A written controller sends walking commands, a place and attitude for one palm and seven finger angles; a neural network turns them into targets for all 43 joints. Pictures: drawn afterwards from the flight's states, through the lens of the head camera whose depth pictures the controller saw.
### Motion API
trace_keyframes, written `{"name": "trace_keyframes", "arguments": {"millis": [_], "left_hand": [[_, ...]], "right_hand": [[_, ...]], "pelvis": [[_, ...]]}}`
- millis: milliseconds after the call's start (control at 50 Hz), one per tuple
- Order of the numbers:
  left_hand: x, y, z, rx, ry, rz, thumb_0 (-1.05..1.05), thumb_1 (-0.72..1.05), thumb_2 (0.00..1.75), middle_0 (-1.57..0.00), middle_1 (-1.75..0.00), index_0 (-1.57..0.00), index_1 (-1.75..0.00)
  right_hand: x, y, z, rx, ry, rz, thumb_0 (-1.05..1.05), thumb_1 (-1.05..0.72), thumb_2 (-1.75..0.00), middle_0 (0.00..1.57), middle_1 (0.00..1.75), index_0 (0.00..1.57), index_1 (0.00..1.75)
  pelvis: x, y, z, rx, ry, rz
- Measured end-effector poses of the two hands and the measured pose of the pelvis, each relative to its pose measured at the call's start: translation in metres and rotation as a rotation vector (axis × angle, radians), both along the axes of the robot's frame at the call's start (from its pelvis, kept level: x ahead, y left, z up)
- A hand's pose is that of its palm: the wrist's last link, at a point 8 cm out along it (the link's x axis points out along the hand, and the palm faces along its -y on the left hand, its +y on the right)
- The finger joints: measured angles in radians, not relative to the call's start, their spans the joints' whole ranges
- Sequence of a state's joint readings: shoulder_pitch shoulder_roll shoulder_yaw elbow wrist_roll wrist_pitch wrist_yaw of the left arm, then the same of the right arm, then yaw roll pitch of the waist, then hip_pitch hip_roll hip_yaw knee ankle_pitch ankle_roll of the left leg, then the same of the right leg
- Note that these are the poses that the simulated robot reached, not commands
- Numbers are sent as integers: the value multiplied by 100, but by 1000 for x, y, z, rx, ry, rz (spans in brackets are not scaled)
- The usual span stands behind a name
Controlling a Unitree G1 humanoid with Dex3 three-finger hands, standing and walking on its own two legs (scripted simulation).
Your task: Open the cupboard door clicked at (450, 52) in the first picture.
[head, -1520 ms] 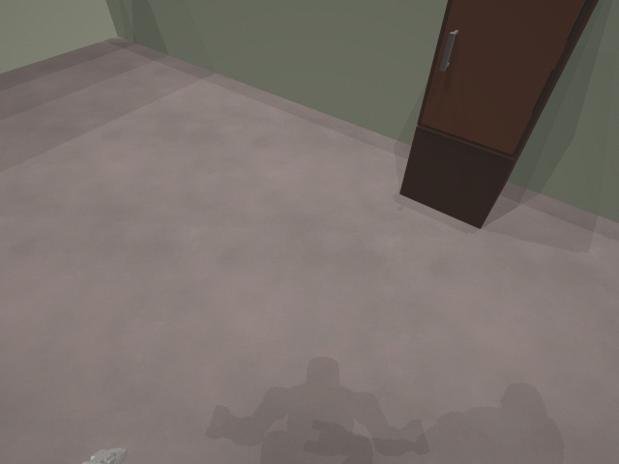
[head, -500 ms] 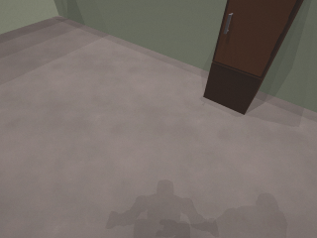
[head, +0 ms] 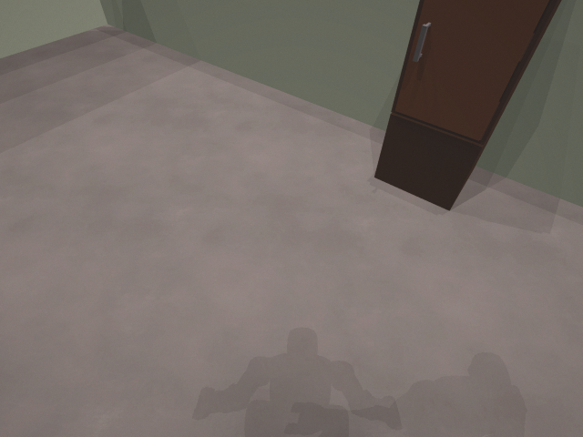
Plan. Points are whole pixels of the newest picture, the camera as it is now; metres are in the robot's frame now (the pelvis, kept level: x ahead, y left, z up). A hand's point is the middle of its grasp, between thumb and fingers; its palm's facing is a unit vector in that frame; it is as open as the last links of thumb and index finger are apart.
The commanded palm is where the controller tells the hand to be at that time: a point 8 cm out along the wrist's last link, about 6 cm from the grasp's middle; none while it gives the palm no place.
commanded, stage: walk to a spot facing it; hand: left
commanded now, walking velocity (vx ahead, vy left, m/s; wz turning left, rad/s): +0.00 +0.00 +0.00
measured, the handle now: (422, 42) +1.45 -0.41 -0.04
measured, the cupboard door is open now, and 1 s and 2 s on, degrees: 0 0 0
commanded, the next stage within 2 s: turn to face it in 1.44 s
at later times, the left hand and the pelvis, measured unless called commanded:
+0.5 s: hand out of the picture +0.08 +0.16 -0.20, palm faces -0.04 -0.98 -0.19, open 7.4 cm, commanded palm none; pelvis +0.11 -0.02 -0.03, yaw -5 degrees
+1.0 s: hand (212, 310) +0.39 +0.19 -0.20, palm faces -0.11 -0.98 -0.18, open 7.4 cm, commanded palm none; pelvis +0.34 +0.01 -0.02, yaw -12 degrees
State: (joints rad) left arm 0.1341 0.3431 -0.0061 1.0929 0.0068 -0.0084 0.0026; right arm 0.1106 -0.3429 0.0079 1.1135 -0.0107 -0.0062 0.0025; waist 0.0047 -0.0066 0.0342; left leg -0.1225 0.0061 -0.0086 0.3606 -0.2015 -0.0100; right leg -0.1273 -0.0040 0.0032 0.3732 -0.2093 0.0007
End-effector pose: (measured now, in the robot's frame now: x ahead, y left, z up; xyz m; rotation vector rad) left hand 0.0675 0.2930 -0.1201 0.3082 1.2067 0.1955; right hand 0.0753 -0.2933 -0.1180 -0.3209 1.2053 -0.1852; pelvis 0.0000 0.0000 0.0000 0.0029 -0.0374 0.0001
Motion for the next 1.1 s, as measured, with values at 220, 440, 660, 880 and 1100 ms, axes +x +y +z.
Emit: {"name": "trace_keyframes", "arguments": {"millis": [220, 440, 660, 880, 1100], "left_hand": [[-17, -22, -19, -67, 85, 18, 0, 90, 89, -20, -30, -20, -30], [-10, -69, -46, -149, 259, 22, 0, 90, 89, -20, -30, -20, -30], [18, -96, -32, -148, 356, 61, 0, 90, 89, -20, -30, -20, -30], [159, -55, -67, -152, 393, 28, 1, 90, 89, -20, -30, -20, -30], [413, -71, -29, -185, -12, -139, 0, 91, 90, -19, -30, -19, -30]], "right_hand": [[-17, 25, -17, 61, 54, -41, 1, -91, -89, 20, 30, 21, 30], [-52, 50, -50, 149, 214, -212, 1, -91, -89, 20, 30, 21, 30], [97, 38, -44, 167, 98, -182, 2, -91, -89, 20, 30, 20, 30], [279, 59, -43, 124, -169, -172, 0, -91, -89, 20, 30, 20, 30], [247, 77, -24, 127, 93, -334, 0, -94, -89, 20, 30, 20, 30]], "pelvis": [[21, 2, -6, -2, 14, -35], [85, -11, -26, 2, 40, -104], [169, -19, -20, 11, 32, -150], [290, 8, -44, -11, 1, -188], [379, 11, -8, 8, 27, -224]]}}
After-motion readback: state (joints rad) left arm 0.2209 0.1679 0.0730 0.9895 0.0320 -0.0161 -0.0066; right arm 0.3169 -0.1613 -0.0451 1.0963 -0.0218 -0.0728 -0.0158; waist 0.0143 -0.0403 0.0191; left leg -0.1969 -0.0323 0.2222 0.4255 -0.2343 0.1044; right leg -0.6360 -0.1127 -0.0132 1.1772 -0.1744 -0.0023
